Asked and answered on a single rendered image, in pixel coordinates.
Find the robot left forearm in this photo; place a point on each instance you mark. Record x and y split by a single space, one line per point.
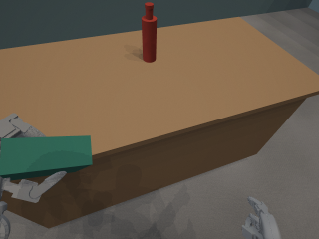
5 226

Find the table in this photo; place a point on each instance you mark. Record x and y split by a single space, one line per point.
217 92

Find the right robot hand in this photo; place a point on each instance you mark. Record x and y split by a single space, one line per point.
265 227

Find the sponge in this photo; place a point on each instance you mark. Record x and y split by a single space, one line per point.
30 157

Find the left robot hand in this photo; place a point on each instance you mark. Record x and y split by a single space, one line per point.
13 127

